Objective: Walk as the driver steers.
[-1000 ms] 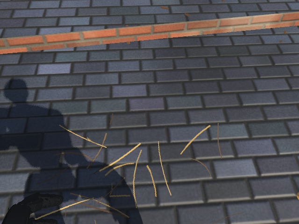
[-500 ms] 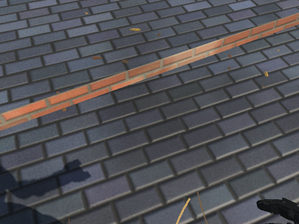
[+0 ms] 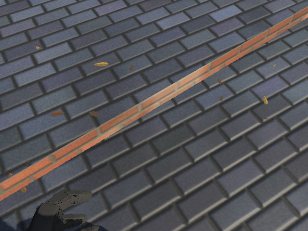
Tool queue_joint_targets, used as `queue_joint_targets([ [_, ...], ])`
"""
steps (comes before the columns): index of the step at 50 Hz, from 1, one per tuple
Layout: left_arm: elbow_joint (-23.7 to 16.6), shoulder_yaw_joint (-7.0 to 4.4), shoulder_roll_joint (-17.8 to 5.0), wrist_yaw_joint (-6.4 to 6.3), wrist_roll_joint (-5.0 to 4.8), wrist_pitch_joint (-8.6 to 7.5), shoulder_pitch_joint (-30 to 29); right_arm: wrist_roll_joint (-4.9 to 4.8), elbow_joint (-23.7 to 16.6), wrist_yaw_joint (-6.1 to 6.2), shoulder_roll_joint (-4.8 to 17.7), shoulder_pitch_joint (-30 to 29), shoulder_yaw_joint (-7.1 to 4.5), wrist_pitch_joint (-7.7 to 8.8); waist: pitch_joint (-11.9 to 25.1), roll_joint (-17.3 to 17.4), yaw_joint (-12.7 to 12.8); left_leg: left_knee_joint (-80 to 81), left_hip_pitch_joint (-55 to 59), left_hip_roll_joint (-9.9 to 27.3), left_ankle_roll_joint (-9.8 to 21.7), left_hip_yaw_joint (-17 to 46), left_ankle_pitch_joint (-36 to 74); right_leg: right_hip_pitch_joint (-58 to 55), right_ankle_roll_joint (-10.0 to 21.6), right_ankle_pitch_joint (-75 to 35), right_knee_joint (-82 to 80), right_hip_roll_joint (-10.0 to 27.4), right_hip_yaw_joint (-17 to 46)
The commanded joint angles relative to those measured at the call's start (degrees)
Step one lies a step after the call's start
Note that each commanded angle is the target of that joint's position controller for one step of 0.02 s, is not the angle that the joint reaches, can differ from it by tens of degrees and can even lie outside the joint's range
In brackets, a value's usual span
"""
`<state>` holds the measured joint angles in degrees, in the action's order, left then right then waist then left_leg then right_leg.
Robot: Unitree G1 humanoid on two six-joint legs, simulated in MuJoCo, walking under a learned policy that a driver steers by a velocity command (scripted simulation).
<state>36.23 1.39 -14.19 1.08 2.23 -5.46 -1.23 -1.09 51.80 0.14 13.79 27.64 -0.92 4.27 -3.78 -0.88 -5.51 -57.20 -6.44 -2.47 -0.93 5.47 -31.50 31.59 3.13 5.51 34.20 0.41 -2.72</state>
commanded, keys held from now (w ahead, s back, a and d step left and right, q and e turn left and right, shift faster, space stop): q+shift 0.84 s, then shift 0.14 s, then e+shift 0.02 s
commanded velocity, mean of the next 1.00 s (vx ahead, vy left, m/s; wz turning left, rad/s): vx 0.11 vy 0.00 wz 0.84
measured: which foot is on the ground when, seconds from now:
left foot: up 0.00-0.36, down 0.38-0.80, up 0.82-1.00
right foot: down 0.00-0.36, up 0.38-0.78, down 0.80-1.00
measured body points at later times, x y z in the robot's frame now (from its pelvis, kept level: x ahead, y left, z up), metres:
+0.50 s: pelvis +0.19 +0.04 +0.00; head +0.22 +0.07 +0.45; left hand +0.23 +0.33 -0.11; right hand +0.40 -0.18 -0.10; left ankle +0.25 +0.13 -0.72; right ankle +0.19 -0.11 -0.64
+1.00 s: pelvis +0.25 -0.01 +0.03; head +0.28 +0.01 +0.47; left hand +0.12 +0.29 -0.06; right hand +0.59 -0.06 -0.06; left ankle +0.14 +0.08 -0.63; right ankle +0.36 -0.06 -0.72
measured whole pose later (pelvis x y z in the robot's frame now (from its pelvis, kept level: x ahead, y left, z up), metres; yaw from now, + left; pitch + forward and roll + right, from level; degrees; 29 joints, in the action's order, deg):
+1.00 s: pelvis +0.25 -0.01 +0.03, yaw +51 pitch +1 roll +0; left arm 40.5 -4.1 -15.2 -2.4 0.8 0.2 8.1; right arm -0.8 33.7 0.6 21.2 9.6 -6.4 -3.1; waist -2.1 2.5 1.1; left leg -64.7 -32.4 -2.7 -4.0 6.2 -21.7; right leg 15.5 0.4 10.5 24.7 0.4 -0.2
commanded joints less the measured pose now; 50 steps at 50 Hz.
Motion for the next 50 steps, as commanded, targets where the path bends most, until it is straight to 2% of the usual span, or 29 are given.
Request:
queue_joint_targets([
  [1,-0.38,-4.33,-8.82,-1.25,-1.58,0.66,14.91,-1.89,-8.57,1.45,10.31,-2.68,-2.97,-0.29,22.43,-4.25,10.07,-22.19,-34.37,4.67,-2.37,0.18,1.05,-46.83,12.62,-41.90,-5.99,22.40,21.03],
  [2,0.42,-3.88,-6.72,-1.32,-1.92,0.56,12.41,-1.35,-8.47,1.93,9.40,-4.34,-3.25,-1.40,15.70,-0.98,7.75,-21.98,-33.94,6.29,-3.36,-1.28,3.95,-37.50,11.92,-36.72,-9.75,19.92,17.12],
  [3,0.87,-3.96,-6.15,-1.32,-1.51,0.14,10.77,-0.87,-8.57,1.98,8.18,-3.05,-3.60,-2.57,12.36,-1.83,5.42,-21.39,-29.66,7.77,-3.58,-1.40,6.30,-29.07,11.11,-35.96,-12.70,18.86,13.09],
  [5,1.26,-4.38,-5.55,-1.21,-1.22,-0.01,5.72,-1.41,-9.83,1.94,5.06,-1.40,-3.63,-5.01,8.71,-5.22,1.77,-18.61,-25.00,9.79,-4.02,-2.01,6.58,-18.33,10.99,-27.58,-18.26,18.70,6.61],
  [7,1.91,-4.86,-6.21,-1.64,-1.02,-0.18,2.39,-0.87,-12.67,2.07,4.91,-5.83,-3.88,-6.09,5.16,-4.88,0.98,-11.38,-25.75,10.60,-4.10,-2.93,10.84,-13.51,10.35,-26.50,-20.58,17.71,0.72],
  [10,2.58,-5.81,-8.34,-2.83,-1.35,0.58,0.96,0.16,-13.64,0.63,4.82,-8.48,-3.70,-5.92,7.09,-3.49,1.56,2.50,-21.56,9.91,-2.31,-5.30,26.44,-15.88,9.00,-25.01,-19.24,14.91,-6.97],
  [12,3.24,-6.19,-9.40,-3.09,-2.37,1.30,1.10,0.36,-14.59,-0.74,5.76,-11.25,-3.88,-6.12,7.56,-2.94,2.67,9.08,-19.82,8.99,-0.89,-6.97,30.97,-19.26,8.35,-23.70,-17.72,15.24,-9.12],
  [13,4.96,-5.07,-5.87,-1.84,-2.55,1.12,7.26,3.95,-14.52,-2.34,3.96,-10.28,-3.00,-7.09,7.18,-2.07,2.39,14.16,-17.93,7.54,1.54,-9.96,31.29,-21.12,5.51,-22.76,-13.33,15.65,-11.37],
  [16,5.26,-6.53,-8.97,-0.83,-2.50,1.93,10.45,2.94,-16.29,-3.31,6.99,-14.00,-4.00,-7.56,5.79,-4.47,4.24,17.99,-15.47,4.03,4.75,-13.57,23.98,-22.99,1.95,-22.09,-5.19,18.01,-11.81],
  [18,4.71,-7.03,-9.87,-0.56,-3.08,3.69,10.47,3.31,-14.99,-2.15,8.03,-7.69,-4.84,-6.42,7.61,-2.04,0.81,24.86,-8.85,0.92,7.16,-13.49,22.95,-23.09,-0.44,-22.44,9.10,17.29,-12.85],
  [19,3.77,-7.26,-10.44,-0.18,-2.74,4.38,12.85,3.64,-14.17,-0.77,12.89,-3.65,-6.17,-5.39,7.83,7.74,-0.70,30.30,-1.70,6.27,9.70,-1.35,46.51,-15.01,-3.74,-5.91,24.33,12.75,-13.42],
  [20,1.03,-6.30,-6.12,0.04,-1.72,5.48,15.93,2.85,-15.12,-0.32,21.12,-5.41,-7.99,-5.84,9.11,16.37,4.54,27.19,6.11,19.14,18.41,20.08,78.54,1.59,-7.52,37.46,41.11,1.70,-9.72],
  [21,0.19,-5.35,-5.81,-0.78,0.61,6.67,16.43,0.45,-17.39,-1.00,22.73,-4.87,-9.05,-5.65,19.65,12.02,2.13,34.59,10.04,22.82,23.67,31.31,61.09,4.86,-8.09,37.70,45.13,0.73,3.20],
  [23,-0.48,-5.58,-7.37,-1.63,-0.34,6.50,9.68,1.49,-18.04,-0.71,17.03,-11.65,-7.72,-6.77,9.94,4.47,3.34,40.20,0.63,17.63,19.74,24.19,28.34,6.01,-6.58,25.94,38.58,3.00,6.35],
  [24,-0.45,-5.65,-7.69,-2.07,-0.38,6.45,8.65,1.37,-17.90,-0.57,14.20,-14.39,-6.85,-7.19,6.17,4.97,4.88,41.26,-4.07,14.39,17.01,20.38,25.45,4.31,-6.20,22.18,33.34,3.83,6.30],
  [26,0.76,-5.65,-7.63,-2.34,0.04,7.35,10.62,1.56,-18.19,-0.59,11.32,-15.74,-6.10,-7.25,7.04,5.01,5.67,40.78,-7.75,10.90,14.98,16.68,28.33,-1.37,-5.93,19.04,29.01,2.47,5.55],
  [27,1.00,-5.33,-6.62,-2.28,-0.19,7.58,11.17,1.73,-17.82,-0.87,11.71,-14.93,-6.28,-7.07,8.31,3.57,5.61,39.96,-7.34,10.27,14.77,16.36,30.75,-2.63,-5.97,19.10,26.52,1.60,5.68],
  [28,-0.56,-6.54,-7.75,-2.97,-2.52,5.70,5.39,0.18,-21.55,0.71,13.02,-19.72,-7.02,-5.66,9.81,3.26,5.52,40.23,-8.26,10.89,15.85,21.16,26.56,-1.14,-6.43,19.13,23.06,-0.86,9.87],
  [30,0.32,-6.09,-6.31,-3.71,-2.65,4.23,5.65,0.07,-21.22,2.47,14.01,-19.08,-7.51,-5.12,12.18,3.90,5.23,39.56,-4.79,10.93,14.89,22.37,21.91,-0.50,-7.14,16.40,16.40,-1.79,11.67],
  [32,1.18,-6.24,-5.91,-3.66,-2.73,3.91,5.74,0.03,-21.26,3.09,13.94,-18.41,-7.81,-5.73,11.80,5.24,4.62,39.59,-6.19,9.31,13.32,23.13,16.14,-2.45,-7.44,13.52,11.27,-3.29,11.60],
  [37,2.37,-7.09,-6.81,-1.94,-3.45,3.55,7.29,-0.09,-22.67,2.37,13.53,-19.65,-8.09,-7.27,9.55,10.30,4.67,39.19,-11.39,6.05,10.48,26.26,11.61,-11.41,-6.11,11.36,-0.58,-5.63,10.35],
  [39,3.79,-7.97,-8.23,-1.75,-3.30,3.39,11.07,-0.78,-23.49,2.05,12.89,-21.17,-7.85,-7.55,9.51,10.37,6.80,36.27,-14.85,3.48,8.05,26.16,9.22,-19.63,-4.49,5.50,-11.18,-3.57,9.61],
  [40,3.90,-8.91,-11.35,-2.14,-2.60,3.68,12.49,-0.91,-23.41,1.89,10.50,-19.09,-7.12,-7.63,11.21,5.44,6.23,28.45,-20.14,-0.23,5.43,22.09,0.29,-26.70,-1.29,7.05,-15.62,5.04,15.34],
  [41,3.33,-9.52,-15.70,-2.44,-0.62,4.28,10.98,-1.47,-24.81,1.60,8.59,-18.88,-6.72,-7.41,9.98,-12.05,3.98,12.50,-29.93,-8.70,2.46,7.37,-3.15,-27.14,6.67,8.68,-20.33,17.39,30.62],
  [42,1.34,-9.14,-13.49,-2.51,1.01,3.85,6.77,-0.26,-24.63,0.82,13.42,-17.93,-7.92,-6.38,7.50,-14.22,2.85,-0.13,-33.59,-3.54,0.09,6.24,0.33,-22.76,10.48,8.19,-22.33,21.99,35.48],
  [43,-0.32,-8.26,-10.09,-3.10,0.46,3.79,2.85,0.17,-22.78,0.44,16.09,-16.68,-8.61,-6.30,6.80,-9.74,1.98,-5.97,-31.25,-1.58,-0.83,5.00,4.36,-20.21,9.25,7.54,-20.61,19.37,29.14],
  [44,-1.09,-7.72,-8.40,-3.55,-0.61,4.00,0.70,0.47,-21.07,0.44,15.33,-15.26,-8.48,-6.65,6.11,-6.07,1.59,-9.69,-29.67,-1.51,-1.59,3.80,7.42,-18.70,7.10,6.08,-19.00,15.13,23.01],
  [46,-1.05,-7.09,-8.12,-3.99,-1.76,4.50,1.68,0.72,-20.51,0.23,11.51,-14.48,-6.97,-7.05,5.01,-3.13,2.76,-15.91,-30.46,-1.07,-2.80,1.54,9.77,-18.74,7.14,0.31,-17.79,12.69,17.67],
  [50,0.71,-7.37,-10.13,-3.38,-1.50,5.28,8.40,0.51,-23.25,0.52,8.17,-21.05,-4.70,-6.23,6.74,-6.05,7.47,-3.20,-29.09,0.91,-4.11,-0.75,8.14,-25.06,9.69,-6.53,-16.21,12.01,14.64],
])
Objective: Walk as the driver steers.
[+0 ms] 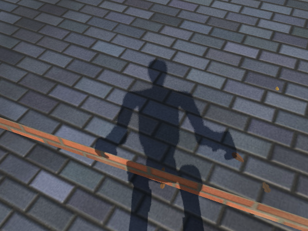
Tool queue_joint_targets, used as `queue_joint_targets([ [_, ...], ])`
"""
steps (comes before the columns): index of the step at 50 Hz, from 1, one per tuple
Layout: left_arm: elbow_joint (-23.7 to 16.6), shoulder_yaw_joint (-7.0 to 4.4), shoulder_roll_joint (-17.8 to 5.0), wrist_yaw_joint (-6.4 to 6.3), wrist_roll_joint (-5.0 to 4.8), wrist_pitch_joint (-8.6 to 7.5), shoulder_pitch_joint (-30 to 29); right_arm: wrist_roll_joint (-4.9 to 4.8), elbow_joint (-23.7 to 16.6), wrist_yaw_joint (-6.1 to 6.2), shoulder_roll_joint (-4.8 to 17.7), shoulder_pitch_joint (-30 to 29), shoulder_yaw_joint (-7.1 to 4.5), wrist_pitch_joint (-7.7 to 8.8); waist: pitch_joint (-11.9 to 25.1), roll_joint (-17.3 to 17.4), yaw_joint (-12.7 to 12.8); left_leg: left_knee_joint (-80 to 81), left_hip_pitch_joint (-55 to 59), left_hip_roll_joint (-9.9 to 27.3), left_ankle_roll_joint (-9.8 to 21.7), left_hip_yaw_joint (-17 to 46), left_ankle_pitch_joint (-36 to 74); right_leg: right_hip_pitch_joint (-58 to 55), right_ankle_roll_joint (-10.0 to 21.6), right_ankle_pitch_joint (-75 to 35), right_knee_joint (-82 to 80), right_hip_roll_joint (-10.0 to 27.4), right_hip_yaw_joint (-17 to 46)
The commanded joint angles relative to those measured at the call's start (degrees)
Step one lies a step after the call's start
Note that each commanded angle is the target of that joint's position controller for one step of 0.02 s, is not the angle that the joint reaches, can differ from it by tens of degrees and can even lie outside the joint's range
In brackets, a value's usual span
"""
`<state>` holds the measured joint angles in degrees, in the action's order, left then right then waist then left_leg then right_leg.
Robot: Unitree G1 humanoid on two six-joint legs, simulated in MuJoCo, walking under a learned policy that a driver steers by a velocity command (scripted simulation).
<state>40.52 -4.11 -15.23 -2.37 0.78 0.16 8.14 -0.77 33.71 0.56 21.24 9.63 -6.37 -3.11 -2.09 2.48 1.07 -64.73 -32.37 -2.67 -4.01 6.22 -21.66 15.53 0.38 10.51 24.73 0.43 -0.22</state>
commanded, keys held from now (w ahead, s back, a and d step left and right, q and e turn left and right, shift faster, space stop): e+shift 0.60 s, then shift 0.10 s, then q+shift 0.20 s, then w+q+shift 0.10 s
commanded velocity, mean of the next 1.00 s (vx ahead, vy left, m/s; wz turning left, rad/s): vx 0.02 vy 0.00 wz -0.32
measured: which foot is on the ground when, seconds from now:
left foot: up 0.00-0.12, down 0.14-0.50, up 0.52-1.00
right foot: down 0.00-0.16, up 0.18-0.48, down 0.50-1.00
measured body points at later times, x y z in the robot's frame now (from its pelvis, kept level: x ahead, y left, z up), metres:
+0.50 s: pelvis -0.01 -0.01 -0.02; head +0.02 -0.04 +0.43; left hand +0.21 +0.23 -0.10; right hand +0.09 -0.32 -0.11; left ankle -0.01 +0.15 -0.74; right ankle -0.03 -0.11 -0.74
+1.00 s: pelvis +0.02 -0.03 -0.01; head +0.03 -0.02 +0.44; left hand +0.28 +0.12 -0.10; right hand +0.00 -0.32 -0.12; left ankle +0.03 +0.08 -0.73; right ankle -0.03 -0.11 -0.74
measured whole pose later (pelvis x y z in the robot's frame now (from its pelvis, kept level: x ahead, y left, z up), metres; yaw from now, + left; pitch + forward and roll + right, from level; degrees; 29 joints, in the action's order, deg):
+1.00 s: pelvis +0.02 -0.03 -0.01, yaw -21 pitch +1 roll +0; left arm 37.2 -1.0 -13.7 0.6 2.3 1.5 7.5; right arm 1.0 42.5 -2.6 16.2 15.8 -3.3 -2.6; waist 0.9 -0.8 -2.2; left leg -38.2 -15.8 0.6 2.2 -2.8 -24.6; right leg 13.7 3.3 17.8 30.4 -2.0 -2.5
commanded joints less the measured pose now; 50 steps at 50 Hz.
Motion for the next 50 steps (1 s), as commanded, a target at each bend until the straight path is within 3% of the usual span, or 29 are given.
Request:
queue_joint_targets([
  [1,-3.31,-1.78,-9.18,0.48,-0.23,-0.27,-1.04,0.72,-5.19,0.12,-0.61,-3.07,1.47,1.37,6.32,-10.40,0.74,9.92,1.16,1.57,-0.87,-1.74,-3.74,-8.52,12.45,-12.75,-5.96,11.68,11.53],
  [3,-2.60,-1.10,-7.95,1.59,-0.67,-0.29,-1.36,1.23,-4.06,0.01,-2.92,-2.02,2.50,1.73,7.28,-13.36,0.24,23.13,11.38,2.15,-0.53,-4.30,-6.26,-5.14,11.73,-13.16,-5.64,10.50,10.75],
  [4,-2.21,-1.01,-8.07,2.03,-1.23,-0.25,-0.78,1.17,-3.02,0.03,-2.41,-0.89,2.20,1.84,6.60,-14.13,-0.17,30.31,15.21,1.21,-0.48,-5.61,-1.99,-4.04,11.16,-13.55,-4.65,9.84,11.20],
  [6,-1.44,-1.70,-10.67,2.48,-2.84,-0.43,1.93,0.81,-1.41,0.28,0.81,1.53,0.96,1.89,5.33,-13.80,-1.28,44.59,24.16,-0.47,1.88,-6.43,10.75,-0.42,8.71,-15.97,-2.00,8.77,12.50],
  [7,-1.52,-1.76,-10.85,2.74,-2.77,-1.03,3.05,0.74,-1.59,0.83,3.82,3.48,0.21,1.72,7.05,-11.74,-1.61,44.45,30.53,3.95,3.99,-2.54,14.42,3.47,5.58,-11.49,-0.62,7.92,13.36],
  [8,-2.87,-0.82,-7.27,3.30,-1.39,-1.79,2.36,1.58,-1.89,1.71,7.44,6.55,-0.46,1.16,10.38,-0.96,-1.82,41.56,38.04,15.04,7.91,6.02,31.14,10.86,1.59,1.75,9.53,3.56,9.17],
  [9,-4.86,-0.59,-6.06,3.05,-2.67,-2.45,0.89,2.81,0.11,1.53,10.26,4.92,-1.61,0.58,9.17,15.72,-1.35,42.49,30.85,23.32,15.97,11.45,31.11,17.46,-1.13,18.59,15.49,-0.89,-0.03],
  [10,-4.19,-1.78,-10.22,2.60,-2.46,-2.21,-0.70,3.35,-2.06,1.45,6.11,2.99,-0.69,1.32,7.88,11.34,-3.87,44.33,28.88,24.17,19.26,11.99,33.50,18.08,-3.12,23.83,27.96,0.89,1.25],
  [11,-3.67,-2.72,-10.89,2.33,-2.88,-1.42,-0.22,3.52,-2.19,1.70,3.49,1.27,0.13,1.93,6.73,9.33,-3.11,44.77,28.18,23.69,19.02,9.88,35.65,20.99,-3.79,23.81,37.01,0.66,1.73],
  [14,-2.30,-2.50,-7.40,1.19,-2.32,1.90,3.97,1.56,-2.36,2.21,1.17,-5.16,0.71,3.27,3.92,6.92,0.09,45.24,25.40,19.83,15.41,0.43,34.37,22.56,-5.74,15.70,42.21,3.06,2.15],
  [17,-5.21,-1.65,-5.22,2.17,-2.22,2.54,1.13,1.53,-1.47,2.57,1.03,-5.14,0.31,3.04,4.39,6.51,-1.07,45.04,25.72,18.89,14.77,-4.78,29.52,20.05,-6.21,10.00,33.63,4.39,-0.41],
  [19,-7.13,-1.15,-4.55,3.37,-2.10,2.48,-0.32,1.29,-0.93,2.47,2.72,-4.45,-0.43,2.88,5.69,6.87,-2.12,44.04,26.09,20.16,14.73,-6.34,29.77,15.88,-5.09,9.81,26.45,4.67,-1.89],
  [22,-8.42,-1.99,-6.78,4.56,-2.29,2.94,1.40,0.13,0.03,1.56,4.78,-3.75,-1.40,3.14,6.55,7.21,-1.68,41.09,26.22,22.49,13.65,-7.49,30.79,10.27,-2.57,9.49,18.94,3.14,-4.78],
  [24,-7.70,-2.94,-7.46,4.37,-2.35,3.50,5.19,-1.02,0.78,0.89,4.05,-4.23,-1.45,3.49,6.75,5.41,0.68,34.70,23.27,21.44,9.84,-11.09,26.25,2.47,0.12,3.09,9.49,0.62,-6.66],
  [25,-6.78,-4.20,-9.98,3.45,-1.92,3.46,8.62,-0.77,2.25,0.34,2.05,-0.82,-1.14,3.70,7.34,-0.48,1.47,25.99,18.39,17.84,6.28,-14.57,20.03,-5.30,2.62,-4.67,3.63,-0.39,-3.39],
  [26,-7.75,-6.56,-18.93,2.14,-1.78,2.98,11.81,1.77,-0.07,0.14,-0.87,-1.56,-0.27,3.81,6.77,-19.06,1.40,5.50,-0.37,9.83,0.04,-18.67,-5.63,-17.07,9.76,-32.13,-0.12,13.44,18.86],
  [27,-9.60,-6.27,-21.09,2.74,0.59,1.14,10.97,2.61,-3.67,0.70,-1.84,-8.16,0.53,4.11,11.69,-22.20,2.92,-7.05,-10.77,1.68,-1.55,-6.44,-20.36,-16.99,21.68,-31.76,-3.58,21.79,36.82],
  [28,-9.67,-5.46,-18.03,3.29,0.67,-0.30,10.53,1.69,-3.50,0.99,0.98,-10.83,0.00,4.24,12.64,-13.45,4.74,-10.74,-12.18,3.01,-0.31,-1.25,-17.51,-17.69,21.10,-24.14,-5.22,20.43,32.76],
  [29,-9.17,-4.85,-16.22,2.88,-0.26,-1.00,8.64,1.00,-3.30,1.28,1.19,-11.14,-0.04,4.44,9.96,-10.88,2.96,-9.14,-12.37,3.64,1.24,-0.19,-12.21,-15.51,17.97,-18.64,-5.14,17.47,28.81],
  [30,-9.52,-4.37,-14.48,2.26,-1.58,-0.75,5.39,1.40,-2.02,1.78,1.79,-9.68,-0.32,4.44,8.33,-6.94,1.04,-5.80,-12.04,4.77,1.63,0.35,-7.09,-13.38,14.81,-14.33,-4.99,14.77,25.59],
  [31,-10.35,-3.57,-12.79,1.52,-2.26,-0.10,1.38,1.70,-1.27,2.10,2.91,-8.13,-0.73,4.13,7.69,-7.29,-0.78,-3.09,-9.91,5.32,1.53,-0.04,-3.12,-10.48,12.93,-13.68,-4.92,13.51,22.35],
  [34,-11.27,-2.37,-11.13,0.33,-0.89,0.76,-0.39,1.33,1.39,1.41,1.09,-4.31,-0.26,3.50,9.86,-7.92,-1.61,-1.29,-3.07,3.51,0.07,-2.41,3.04,-6.38,12.00,-17.44,-4.49,10.64,17.33],
  [36,-10.78,-1.86,-10.65,0.10,-0.68,0.84,0.00,1.08,2.24,1.33,0.04,-3.50,0.38,3.13,9.96,-7.89,-1.14,3.46,-1.89,3.71,-0.85,-2.98,4.68,-6.84,11.92,-15.77,-4.62,10.24,15.65],
  [40,-9.01,0.84,-4.84,0.78,1.02,0.29,-2.16,0.87,3.78,0.46,-2.37,-2.24,1.96,2.78,8.53,-10.14,-0.29,17.13,8.97,7.34,-0.99,-3.91,7.37,-1.81,11.07,-4.08,-6.61,9.08,11.14],
  [42,-7.61,0.57,-6.71,1.61,1.77,-0.01,-1.71,0.39,3.15,0.13,-0.32,-3.16,1.71,2.85,5.11,-10.96,1.08,20.37,11.72,6.93,-0.17,-5.17,5.36,0.64,11.83,2.38,-7.94,10.08,11.71],
  [45,-6.64,-0.88,-11.11,1.33,0.77,0.61,-1.82,-0.58,1.30,0.03,3.30,-4.05,0.91,3.19,1.11,-10.17,1.89,21.63,6.68,5.87,1.39,-6.68,-0.63,-2.97,13.40,-0.98,-6.31,13.26,14.25],
  [46,-4.93,-0.68,-10.49,2.15,1.81,1.26,4.73,2.96,3.66,-1.47,0.80,0.73,1.87,1.69,3.62,-9.70,2.14,23.12,9.23,2.39,3.20,-9.41,-5.03,-5.54,12.07,3.35,-6.82,13.07,12.94],
  [48,-5.17,-1.35,-11.84,2.83,1.92,1.26,4.06,2.46,3.33,-3.54,1.47,0.79,1.62,1.03,2.42,-11.62,1.99,24.49,9.86,1.97,6.55,-10.86,-4.70,-4.97,10.52,28.04,-10.59,14.17,15.78],
  [50,-6.16,-1.47,-11.43,2.86,1.30,1.00,-0.66,1.48,4.82,-4.57,0.28,4.54,1.76,1.39,-0.61,-9.83,-2.15,31.73,18.08,1.46,9.93,-11.62,-4.02,2.09,8.37,33.71,-10.82,13.77,13.66],
])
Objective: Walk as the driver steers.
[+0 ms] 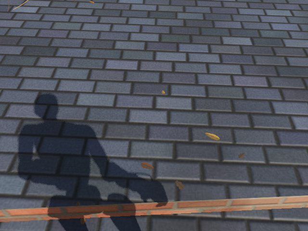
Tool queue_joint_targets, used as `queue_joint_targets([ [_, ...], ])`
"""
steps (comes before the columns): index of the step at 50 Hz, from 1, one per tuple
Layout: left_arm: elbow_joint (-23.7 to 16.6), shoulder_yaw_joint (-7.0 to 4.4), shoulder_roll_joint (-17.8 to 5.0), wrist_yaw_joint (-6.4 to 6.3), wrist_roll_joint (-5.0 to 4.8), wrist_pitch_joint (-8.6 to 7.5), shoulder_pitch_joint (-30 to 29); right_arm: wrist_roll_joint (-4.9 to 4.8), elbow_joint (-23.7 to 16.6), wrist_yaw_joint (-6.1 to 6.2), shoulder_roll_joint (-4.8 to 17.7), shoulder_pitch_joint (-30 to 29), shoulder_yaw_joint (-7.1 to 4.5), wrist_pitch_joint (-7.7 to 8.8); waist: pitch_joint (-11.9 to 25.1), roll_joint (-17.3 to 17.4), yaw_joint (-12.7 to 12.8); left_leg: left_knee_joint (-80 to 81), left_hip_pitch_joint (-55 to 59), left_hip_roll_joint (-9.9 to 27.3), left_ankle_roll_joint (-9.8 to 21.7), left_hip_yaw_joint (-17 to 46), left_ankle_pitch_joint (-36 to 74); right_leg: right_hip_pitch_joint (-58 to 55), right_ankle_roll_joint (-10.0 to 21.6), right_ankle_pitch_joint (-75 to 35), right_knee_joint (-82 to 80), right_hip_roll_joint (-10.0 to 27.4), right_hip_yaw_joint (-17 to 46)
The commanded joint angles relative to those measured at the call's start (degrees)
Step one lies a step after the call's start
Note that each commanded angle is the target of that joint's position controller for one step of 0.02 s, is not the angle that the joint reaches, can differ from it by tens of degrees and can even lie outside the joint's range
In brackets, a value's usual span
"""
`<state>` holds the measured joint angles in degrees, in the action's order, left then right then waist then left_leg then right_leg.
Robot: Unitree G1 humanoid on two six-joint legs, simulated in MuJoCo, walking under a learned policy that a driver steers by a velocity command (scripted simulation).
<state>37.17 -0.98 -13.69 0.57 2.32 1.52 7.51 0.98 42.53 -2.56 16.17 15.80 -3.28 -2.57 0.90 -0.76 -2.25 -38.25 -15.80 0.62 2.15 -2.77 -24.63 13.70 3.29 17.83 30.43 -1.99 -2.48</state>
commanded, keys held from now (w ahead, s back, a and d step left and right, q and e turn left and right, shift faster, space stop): w+q+shift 0.32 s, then w+shift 0.18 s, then w+e+shift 0.50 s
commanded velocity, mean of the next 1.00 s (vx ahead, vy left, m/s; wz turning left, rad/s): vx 0.84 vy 0.00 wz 0.14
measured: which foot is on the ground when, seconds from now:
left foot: up 0.00-0.02, down 0.04-0.44, up 0.46-0.68, down 0.70-0.74, up 0.76-0.80, down 0.82-1.00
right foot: down 0.00-0.04, up 0.06-0.40, down 0.42-0.82, up 0.84-1.00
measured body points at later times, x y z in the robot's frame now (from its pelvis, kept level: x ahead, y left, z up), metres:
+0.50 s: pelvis +0.28 +0.04 -0.01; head +0.30 +0.06 +0.44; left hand +0.36 +0.34 -0.10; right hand +0.39 -0.24 -0.13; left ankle +0.04 +0.08 -0.64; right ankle +0.36 -0.05 -0.73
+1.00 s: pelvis +0.65 +0.20 -0.01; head +0.69 +0.22 +0.43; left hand +0.76 +0.49 -0.12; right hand +0.71 -0.04 -0.15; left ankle +0.45 +0.27 -0.73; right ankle +0.69 +0.11 -0.48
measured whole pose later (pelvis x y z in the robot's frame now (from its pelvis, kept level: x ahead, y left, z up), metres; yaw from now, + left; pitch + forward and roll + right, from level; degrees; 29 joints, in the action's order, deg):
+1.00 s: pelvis +0.65 +0.20 -0.01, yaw +9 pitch +4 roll -1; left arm 38.8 -3.2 -13.5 -1.8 0.1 0.0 8.0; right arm 3.7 52.5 -1.1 12.6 22.6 -1.2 5.5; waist 0.3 -1.3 3.1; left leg -21.2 2.8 3.0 -1.4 -10.3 -24.7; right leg 61.4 9.8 33.5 113.1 -2.1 -3.7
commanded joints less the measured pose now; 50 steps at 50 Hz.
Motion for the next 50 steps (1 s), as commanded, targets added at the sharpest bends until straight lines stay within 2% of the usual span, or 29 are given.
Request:
queue_joint_targets([
  [1,-3.51,-4.47,-11.72,-0.24,-0.40,-0.61,-3.36,-0.41,-1.05,-1.34,5.12,4.92,-1.40,1.52,-3.91,-3.45,-2.50,11.23,10.14,-2.21,5.83,-1.01,-1.29,9.88,3.44,25.33,-11.58,13.62,11.43],
  [2,-4.95,-3.79,-8.21,-0.45,-0.08,-1.03,-7.49,0.12,2.46,-0.77,8.02,14.50,-2.23,2.59,-4.39,7.41,-6.50,20.94,19.30,5.47,9.04,14.39,-11.07,19.85,0.53,19.28,6.24,7.48,2.52],
  [3,-8.79,-2.57,-5.09,-0.10,-0.46,-2.07,-12.24,0.43,2.36,-0.71,14.28,17.80,-3.71,3.65,-6.93,16.37,-7.58,31.36,23.68,18.70,15.13,45.82,-27.26,36.65,-2.65,14.89,20.77,-2.47,-2.30],
  [4,-9.31,-2.61,-6.51,0.36,0.25,-3.47,-13.51,0.83,1.32,-0.03,12.85,14.18,-3.51,3.72,-9.87,9.91,-6.11,33.02,22.27,18.82,16.31,49.23,-24.18,40.69,-2.35,10.57,25.34,-0.07,5.58],
  [5,-8.10,-2.82,-7.45,1.19,-0.23,-4.53,-11.55,0.37,0.66,0.59,12.18,10.93,-3.40,4.08,-9.50,7.43,-3.70,31.42,21.34,16.71,15.56,43.65,-18.81,39.66,-2.70,4.31,26.37,2.03,6.69],
  [6,-8.77,-3.44,-7.53,0.58,-5.69,-8.19,-11.93,-3.47,-0.73,2.33,9.29,12.12,-2.78,7.10,-6.69,7.18,-3.45,30.96,25.45,15.73,16.78,42.78,-11.97,40.57,-2.45,1.37,27.90,1.07,9.04],
  [7,-5.54,-3.05,-9.62,1.58,0.60,-6.25,-8.23,-0.04,1.51,1.87,12.44,9.26,-3.59,5.79,-6.47,4.45,-1.24,30.78,23.63,12.30,13.24,34.13,-7.52,37.62,-3.24,-1.67,25.91,3.78,6.26],
  [8,-4.58,-3.34,-9.46,2.04,1.87,-5.28,-6.80,-0.11,1.10,1.70,10.58,9.65,-3.21,5.57,-5.25,5.11,-1.48,30.71,21.55,9.40,11.91,30.86,-3.59,33.63,-4.11,-3.62,24.66,3.29,4.98],
  [11,-5.52,-2.35,-7.21,2.53,0.78,-3.66,-9.49,-0.76,3.17,1.41,8.37,13.03,-2.68,5.81,-5.55,6.52,-2.42,30.07,17.52,6.12,11.93,27.34,5.19,31.48,-6.36,-6.05,21.61,2.18,2.59],
  [17,-8.92,-1.12,-7.34,1.95,-0.43,-4.63,-16.90,-0.60,4.27,2.21,11.20,12.90,-3.65,6.14,-6.25,10.22,-3.95,27.42,10.64,5.73,10.36,27.39,24.57,16.98,-6.38,-9.68,2.80,0.09,0.20],
  [19,-5.69,-2.10,-9.52,0.63,-0.30,-5.17,-5.51,-1.13,4.54,2.42,12.15,10.21,-3.59,7.00,-0.34,10.28,1.44,19.19,8.36,6.56,7.59,24.52,50.25,-0.77,-3.45,-9.67,2.00,-2.10,-0.97],
  [20,-1.98,-3.30,-11.82,-0.53,-0.28,-5.14,6.99,-1.03,5.05,2.29,12.76,8.50,-3.64,7.36,5.94,7.98,8.11,6.06,6.16,4.08,6.14,20.81,59.90,-13.86,-1.68,-6.92,1.84,-2.51,-1.79],
  [21,0.86,-4.62,-14.69,-1.86,0.41,-5.38,19.26,-0.75,4.36,2.13,11.56,5.67,-3.26,8.19,11.40,5.95,14.64,-9.57,-4.03,0.51,5.20,19.53,53.00,-29.15,-0.44,-2.45,3.24,2.49,1.90],
  [22,2.76,-5.98,-20.60,-2.54,2.46,-5.80,27.62,-1.39,1.77,2.22,2.85,5.99,-1.14,9.06,17.50,-10.61,15.13,-31.18,-18.03,-7.04,3.95,15.86,17.21,-39.05,3.34,27.83,-5.75,18.40,27.77],
  [23,3.05,-5.62,-20.29,-1.70,2.05,-5.85,20.98,-1.62,0.19,1.82,1.38,7.76,0.17,8.92,15.11,-18.33,8.53,-37.80,-24.86,-8.09,4.64,15.36,0.66,-31.89,5.96,37.56,-20.42,24.82,54.06],
  [25,2.10,-3.86,-10.20,-0.81,0.93,-5.75,11.22,1.00,1.29,1.11,5.45,1.83,-0.18,7.55,0.99,-1.71,5.52,-39.40,-26.95,-0.69,5.05,11.32,8.85,-16.71,8.11,29.99,-17.80,21.75,40.11],
  [28,6.68,-2.23,-6.18,-0.55,0.25,-6.97,14.54,3.01,-2.13,-0.46,2.57,-4.09,0.98,6.98,-4.16,-4.30,2.84,-36.75,-27.76,1.63,3.46,9.94,8.71,-7.80,9.20,10.60,-20.05,15.22,28.06],
  [31,8.89,-2.56,-6.81,-0.61,-1.32,-8.17,17.09,4.04,-7.07,-0.66,1.50,-10.60,2.18,6.49,-6.97,-4.50,1.08,-38.26,-36.93,4.63,0.85,6.44,8.18,-6.42,11.72,-2.21,-22.05,14.59,25.82],
  [36,8.50,-3.06,-7.77,-1.61,-1.01,-7.82,15.98,2.75,-14.81,-0.92,-1.32,-23.35,5.68,6.45,-6.09,-1.84,1.62,-20.95,-22.34,4.12,-0.89,-1.12,7.44,4.31,10.67,-23.35,-28.78,10.04,15.78],
  [37,10.39,-2.67,-6.81,-1.77,-0.76,-6.76,20.44,3.52,-13.53,-0.35,1.27,-21.67,4.65,6.82,-3.28,4.05,2.09,-20.01,-24.76,0.37,-0.28,-5.02,-1.11,-9.52,10.11,-48.09,-19.19,6.79,12.30],
  [39,13.24,-3.44,-10.20,-2.46,0.74,-5.33,22.12,2.04,-13.37,0.63,0.94,-12.21,4.74,10.20,8.31,-2.06,-2.00,6.01,-2.04,-0.47,1.59,2.91,9.29,-15.01,5.21,-80.33,11.06,6.38,15.38],
  [40,12.54,-4.74,-13.82,-1.98,-0.73,-4.95,16.60,-0.29,-8.57,1.64,2.59,1.63,3.16,10.30,15.89,-3.62,-9.18,25.40,15.10,1.71,0.41,4.51,27.97,-12.76,4.62,-66.29,23.14,4.80,16.54],
  [41,11.08,-4.81,-9.74,-0.77,-1.65,-5.69,13.59,0.38,-1.94,3.12,6.50,9.63,1.77,9.42,12.32,1.61,-7.81,26.81,35.23,6.55,-1.28,2.59,38.81,9.29,4.71,-17.78,35.11,-0.28,13.87],
  [42,7.78,-3.01,-1.34,-1.62,-2.88,-7.28,14.92,3.42,-0.27,2.78,10.33,13.26,0.92,7.95,8.83,11.74,-3.06,6.01,53.66,18.91,-4.45,10.12,83.62,38.17,4.70,12.67,51.43,-0.47,10.47],
  [43,4.59,-2.69,-1.32,-2.27,-5.41,-7.39,14.72,3.71,-0.36,2.64,10.23,17.72,-0.09,6.63,17.64,11.66,-5.64,-2.37,61.69,27.56,0.55,12.55,107.76,47.51,4.33,13.65,63.77,-0.39,5.70],
  [44,3.14,-3.23,-2.38,-2.55,-4.48,-6.51,9.22,3.61,-0.54,2.46,8.46,16.73,-0.30,6.04,17.67,7.98,-7.75,2.26,56.14,24.32,3.63,11.17,85.86,52.96,4.54,10.53,74.33,0.32,2.31],
  [46,-1.92,-2.14,3.26,-2.97,-3.06,-4.71,-5.58,4.81,4.47,1.88,0.19,15.68,1.57,6.89,4.81,13.33,-6.17,11.11,45.93,20.72,4.64,8.88,54.05,70.61,5.79,15.83,97.92,0.06,1.39],
  [48,-9.32,1.32,8.97,-2.71,-2.11,-3.38,-13.62,2.75,9.10,0.33,-5.05,10.35,2.83,9.55,-9.38,9.55,3.00,24.15,20.56,18.63,0.06,-0.24,41.76,69.40,7.86,20.69,92.53,2.00,3.20],
  [50,-12.32,1.54,6.38,-0.84,-1.08,-1.65,-10.44,1.61,7.61,1.57,-2.43,-1.76,2.64,9.90,-12.93,9.26,12.20,36.19,0.72,15.07,-3.12,-11.22,44.90,52.17,7.14,16.02,73.25,2.32,0.81],
])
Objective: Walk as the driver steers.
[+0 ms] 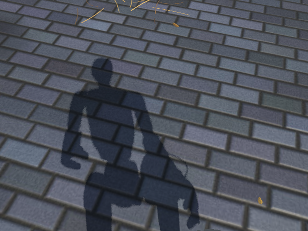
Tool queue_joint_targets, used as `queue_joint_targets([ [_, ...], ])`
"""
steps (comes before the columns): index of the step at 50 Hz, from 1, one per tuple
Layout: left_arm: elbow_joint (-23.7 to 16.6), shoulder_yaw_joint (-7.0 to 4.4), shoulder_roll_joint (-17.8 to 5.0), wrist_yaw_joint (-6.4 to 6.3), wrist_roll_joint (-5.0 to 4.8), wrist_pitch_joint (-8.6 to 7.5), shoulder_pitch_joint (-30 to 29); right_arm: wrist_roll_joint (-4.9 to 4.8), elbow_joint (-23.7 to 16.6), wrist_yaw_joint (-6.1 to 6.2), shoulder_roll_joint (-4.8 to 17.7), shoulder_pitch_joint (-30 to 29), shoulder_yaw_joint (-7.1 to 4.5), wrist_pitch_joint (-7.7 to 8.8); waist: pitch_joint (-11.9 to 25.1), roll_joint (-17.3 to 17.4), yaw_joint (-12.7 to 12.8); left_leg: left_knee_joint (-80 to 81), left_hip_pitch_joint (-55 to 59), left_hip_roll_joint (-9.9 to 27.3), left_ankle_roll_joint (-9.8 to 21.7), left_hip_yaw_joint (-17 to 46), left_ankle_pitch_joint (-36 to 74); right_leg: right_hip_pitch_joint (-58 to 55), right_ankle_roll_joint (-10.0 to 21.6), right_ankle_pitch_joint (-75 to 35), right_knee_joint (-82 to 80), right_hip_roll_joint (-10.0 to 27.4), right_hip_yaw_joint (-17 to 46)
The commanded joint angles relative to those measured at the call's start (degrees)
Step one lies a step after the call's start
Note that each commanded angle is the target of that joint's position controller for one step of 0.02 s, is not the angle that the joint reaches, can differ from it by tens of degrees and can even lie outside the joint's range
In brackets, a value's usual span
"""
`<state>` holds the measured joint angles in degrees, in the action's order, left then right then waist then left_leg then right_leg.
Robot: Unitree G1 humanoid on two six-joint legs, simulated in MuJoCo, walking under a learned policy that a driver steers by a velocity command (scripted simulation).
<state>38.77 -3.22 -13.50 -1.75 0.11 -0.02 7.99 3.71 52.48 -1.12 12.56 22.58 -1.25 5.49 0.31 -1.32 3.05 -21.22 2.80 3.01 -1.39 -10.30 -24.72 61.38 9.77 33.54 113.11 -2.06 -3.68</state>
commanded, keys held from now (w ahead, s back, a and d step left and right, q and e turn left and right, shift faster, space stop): w+e+shift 0.34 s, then w+shift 0.14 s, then w+q+shift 0.52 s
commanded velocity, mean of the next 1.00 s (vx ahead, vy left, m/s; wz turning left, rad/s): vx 1.00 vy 0.00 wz -0.21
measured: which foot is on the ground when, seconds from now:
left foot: down 0.00-0.08, up 0.10-0.48, down 0.50-0.90, up 0.92-1.00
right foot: up 0.00-0.10, down 0.12-0.48, up 0.50-0.88, down 0.90-1.00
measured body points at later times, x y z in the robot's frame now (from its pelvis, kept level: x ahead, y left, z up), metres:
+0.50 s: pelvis +0.51 -0.02 +0.12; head +0.54 -0.03 +0.57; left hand +0.63 +0.26 +0.00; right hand +0.67 -0.32 +0.09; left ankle +0.67 +0.04 -0.60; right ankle +0.25 -0.02 -0.55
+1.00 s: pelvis +0.95 -0.17 +0.12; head +0.97 -0.17 +0.57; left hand +1.20 +0.00 +0.05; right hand +0.87 -0.44 +0.00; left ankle +0.80 -0.03 -0.49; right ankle +0.96 -0.30 -0.60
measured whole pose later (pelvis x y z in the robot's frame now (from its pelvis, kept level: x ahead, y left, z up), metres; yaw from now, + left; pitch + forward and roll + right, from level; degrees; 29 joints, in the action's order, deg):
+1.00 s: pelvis +0.95 -0.17 +0.12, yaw -10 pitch +3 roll -2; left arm 37.1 0.2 -12.8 -0.9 3.3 -5.2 6.1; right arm 0.0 49.1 -0.6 15.7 26.1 -3.5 2.6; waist 0.7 1.9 -4.5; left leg -71.5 -18.2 -1.8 5.8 3.2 -18.9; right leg 22.3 0.3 14.5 34.4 -0.2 -3.5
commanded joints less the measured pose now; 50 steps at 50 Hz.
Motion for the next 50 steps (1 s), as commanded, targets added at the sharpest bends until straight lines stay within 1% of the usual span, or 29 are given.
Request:
queue_joint_targets([
  [1,-12.36,3.44,4.46,1.94,1.82,0.45,-5.72,-1.27,-3.92,0.92,1.95,-13.42,0.56,2.30,-11.73,9.59,11.05,16.65,-26.17,8.90,-0.52,-10.32,65.08,-8.45,0.47,-4.69,-16.33,0.56,-2.82],
  [2,-8.40,2.69,0.51,2.74,2.60,0.68,5.15,-2.10,-6.70,2.09,5.77,-18.47,-0.54,2.69,-5.21,7.39,16.43,11.81,-33.60,5.52,0.57,-12.88,81.93,-29.16,0.08,-12.43,-27.12,-2.08,-6.82],
  [3,-5.10,1.61,-3.38,2.90,2.49,1.46,12.42,-5.70,-8.29,2.79,12.58,-15.07,-2.38,4.37,5.58,5.50,17.56,5.79,-35.04,8.43,4.52,-6.45,97.99,-49.86,-0.75,-17.61,-32.45,-5.16,-9.06],
  [5,0.59,-2.57,-12.18,2.50,1.59,2.08,35.32,-7.18,-11.80,2.39,22.31,-21.90,-5.87,4.77,21.09,10.72,28.01,-32.90,-27.73,11.82,6.28,1.11,114.50,-71.99,0.16,-15.82,-43.22,-8.23,-3.19],
  [6,0.79,-4.53,-15.88,2.49,-0.43,1.40,29.11,-6.08,-11.76,0.81,15.76,-22.60,-5.14,3.54,16.83,-0.27,25.16,-71.04,-34.42,0.96,4.44,2.22,49.34,-71.49,8.15,-13.82,-60.60,-6.26,11.52],
  [7,-0.67,-4.57,-18.22,2.44,-0.99,1.45,15.86,-2.54,-16.72,-1.32,4.03,-19.91,-1.38,3.48,12.32,-22.91,12.68,-99.99,-48.79,-10.85,2.51,6.41,2.77,-65.81,14.43,-36.65,-68.40,-1.57,30.27],
  [8,-3.23,-3.57,-16.08,1.46,-1.26,1.42,11.31,0.65,-23.90,-1.50,2.12,-13.05,-0.29,3.93,20.45,-15.19,3.65,-101.43,-58.02,-9.34,4.01,17.16,4.12,-71.32,18.44,-19.12,-84.33,5.60,53.50],
  [9,-1.98,-2.92,-14.13,0.60,-0.54,0.81,11.13,0.94,-24.62,-1.62,0.87,-12.95,1.30,3.51,13.76,-4.89,1.57,-98.58,-60.25,-7.21,3.37,18.23,4.94,-65.36,17.21,-8.90,-92.32,8.52,60.58],
  [11,2.66,-1.59,-9.11,-0.18,1.18,-1.04,12.38,1.67,-25.46,-0.19,0.37,-15.65,2.70,1.32,-5.50,6.93,-3.36,-92.47,-63.20,-4.11,2.51,17.08,-2.51,-45.06,12.44,-14.07,-91.11,4.33,49.87],
  [14,3.67,-0.47,-9.93,1.11,0.69,-4.65,10.35,0.89,-27.91,1.68,4.39,-15.86,2.67,-2.12,-9.51,8.45,-8.61,-68.45,-52.49,-0.92,1.56,15.26,-6.94,-27.57,8.39,-22.17,-93.73,-0.87,34.51],
  [16,3.05,-1.24,-12.08,0.33,0.43,-5.28,8.33,-0.56,-31.33,1.28,7.74,-23.00,2.36,-1.93,-10.48,4.95,-5.86,-42.45,-40.23,0.89,-0.71,11.19,2.51,-24.01,8.57,-31.00,-100.89,-3.83,29.79],
  [19,4.79,-2.09,-13.33,0.99,-0.65,-5.55,10.16,-2.26,-28.16,0.46,3.22,-20.54,3.38,-2.04,1.69,2.54,-2.89,-21.34,-17.16,-2.76,-0.71,8.08,28.16,-33.63,5.08,-47.46,-101.02,-4.44,22.84],
  [21,5.67,-3.03,-14.75,1.23,-0.49,-6.04,13.32,-2.62,-25.96,0.91,5.56,-17.32,2.16,-1.77,6.16,-1.07,-3.07,-12.90,-16.80,-5.33,0.84,8.39,27.61,-50.81,2.44,-67.91,-91.50,-1.13,24.81],
  [23,4.84,-3.61,-15.59,1.89,0.69,-6.24,9.90,-3.60,-21.60,2.50,9.87,-4.83,-0.58,-0.97,12.43,-1.22,-11.33,-5.90,-6.31,-4.49,1.95,8.73,27.80,-57.85,-1.16,-74.14,-72.66,0.18,23.92],
  [24,3.48,-3.35,-13.73,2.22,1.23,-6.53,6.97,-3.25,-17.57,3.27,12.37,5.66,-2.31,-0.86,16.12,1.21,-15.97,-7.98,6.16,-1.83,2.86,9.40,25.38,-50.70,-2.93,-64.44,-57.43,-1.57,21.43],
  [25,2.05,-1.33,-5.70,2.41,2.66,-6.75,4.97,-1.73,-14.48,3.49,12.95,12.46,-2.89,-0.78,15.25,10.49,-16.59,-13.27,17.52,5.37,3.77,17.29,19.48,-34.89,-3.37,-14.75,-39.87,-6.61,17.88],
  [26,-0.89,0.43,-2.14,2.01,-0.72,-6.63,17.36,0.95,-15.74,2.54,16.30,5.30,-3.45,-0.63,17.55,22.97,-5.51,-4.35,20.89,17.81,11.22,50.01,20.48,-21.96,-5.30,-7.64,-28.14,-9.44,15.99],
  [28,0.06,0.49,-6.79,1.99,1.71,-5.25,10.18,-0.89,-16.75,0.99,8.28,-3.72,-3.27,-0.65,6.82,5.39,-5.32,5.33,5.89,14.41,17.41,49.92,-1.87,-17.84,-4.74,-16.18,-29.80,-2.30,12.51],
  [30,-3.26,0.73,-6.95,2.90,3.63,-4.87,2.18,-1.45,-12.46,0.54,6.60,-0.44,-2.64,-0.04,0.64,-0.26,-4.52,6.23,-3.47,8.96,14.54,40.07,5.84,-18.68,-5.42,-16.26,-37.39,1.05,10.99],
  [34,-7.92,2.86,-4.83,4.06,4.66,-4.25,-3.63,-3.03,-7.90,0.71,8.52,6.67,-2.98,0.73,-2.61,3.94,-3.47,9.96,-7.83,5.47,15.71,35.57,18.02,-15.45,-8.61,-14.31,-49.68,4.56,6.67],
  [38,-11.29,4.91,-3.37,5.24,2.73,-5.23,-13.81,-3.75,-7.25,0.76,11.05,5.35,-3.96,0.21,-4.46,4.92,-5.09,15.31,-20.17,0.98,13.57,27.77,31.26,-33.47,-9.86,-31.19,-73.44,1.68,1.82],
  [41,-10.73,4.22,-5.29,3.75,2.10,-5.23,-13.43,-4.56,-5.20,0.17,12.24,8.04,-4.05,0.23,-2.01,5.09,-5.15,10.37,-15.60,2.32,11.78,27.01,48.47,-43.18,-8.27,-35.15,-78.68,-0.51,1.31],
  [43,-7.76,2.58,-8.23,2.17,2.56,-5.61,-3.12,-4.43,-4.32,0.34,14.43,8.71,-4.47,0.15,5.84,5.23,-0.07,-6.82,-12.87,1.01,9.39,25.48,61.35,-56.92,-6.60,-29.98,-81.58,-2.65,1.30],
  [44,-5.43,1.33,-10.34,1.10,2.84,-5.84,6.46,-4.56,-5.14,0.18,15.23,6.50,-4.81,0.22,9.99,5.61,5.09,-20.13,-20.14,-0.81,8.35,25.37,54.72,-69.55,-5.67,-27.77,-80.98,1.68,4.65],
  [45,-4.18,-0.53,-14.89,-0.17,4.03,-5.89,17.20,-4.54,-7.21,0.24,11.23,4.97,-3.98,0.79,17.48,0.01,8.83,-37.32,-28.11,-3.60,8.20,22.14,33.66,-80.92,-3.72,-8.75,-82.42,14.81,17.92],
  [46,-4.09,-1.03,-16.78,-0.22,4.96,-5.54,17.33,-6.40,-9.40,0.99,4.51,9.52,-2.38,0.24,25.36,-12.06,3.85,-56.12,-40.22,-7.26,7.21,17.66,-2.35,-89.89,1.57,0.31,-89.50,30.74,45.37],
  [47,-3.99,-1.57,-14.50,-0.03,3.28,-4.77,13.82,-5.13,-9.71,1.37,9.09,7.25,-2.81,-0.88,21.23,-9.52,3.67,-60.79,-47.99,-4.36,7.54,15.58,2.75,-84.37,4.54,7.71,-94.45,29.19,50.59],
  [48,-3.71,-0.37,-8.70,0.15,2.86,-5.05,10.36,-3.78,-9.52,1.08,9.41,1.54,-3.00,-1.63,11.05,-3.93,3.16,-58.90,-50.35,-1.33,7.54,15.22,6.80,-76.40,3.30,4.78,-95.41,25.54,40.74],
  [50,-0.71,0.26,-5.38,0.55,2.83,-6.01,9.90,-2.41,-10.66,-0.22,7.14,-4.06,-2.87,-2.84,0.51,-0.18,0.66,-54.81,-48.63,1.31,7.09,15.32,7.23,-62.95,0.74,-11.39,-98.80,20.82,26.75],
])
